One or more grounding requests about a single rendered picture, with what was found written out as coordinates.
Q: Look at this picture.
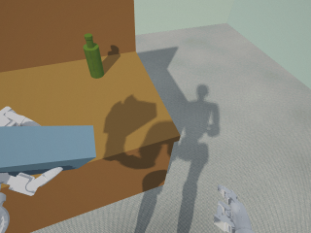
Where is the left robot hand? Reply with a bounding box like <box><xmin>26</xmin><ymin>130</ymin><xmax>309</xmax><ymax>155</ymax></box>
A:
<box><xmin>0</xmin><ymin>106</ymin><xmax>63</xmax><ymax>196</ymax></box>

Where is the table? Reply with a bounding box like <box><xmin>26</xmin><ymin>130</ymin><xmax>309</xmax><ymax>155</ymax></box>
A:
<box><xmin>0</xmin><ymin>0</ymin><xmax>181</xmax><ymax>233</ymax></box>

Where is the right robot hand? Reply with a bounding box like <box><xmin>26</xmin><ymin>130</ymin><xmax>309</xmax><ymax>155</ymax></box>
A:
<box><xmin>214</xmin><ymin>184</ymin><xmax>253</xmax><ymax>233</ymax></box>

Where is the left robot forearm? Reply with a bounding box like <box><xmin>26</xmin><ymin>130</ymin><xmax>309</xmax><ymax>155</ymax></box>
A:
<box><xmin>0</xmin><ymin>192</ymin><xmax>10</xmax><ymax>233</ymax></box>

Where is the sponge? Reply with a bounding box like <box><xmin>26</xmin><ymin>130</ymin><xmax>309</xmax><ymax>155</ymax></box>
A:
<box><xmin>0</xmin><ymin>125</ymin><xmax>96</xmax><ymax>177</ymax></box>

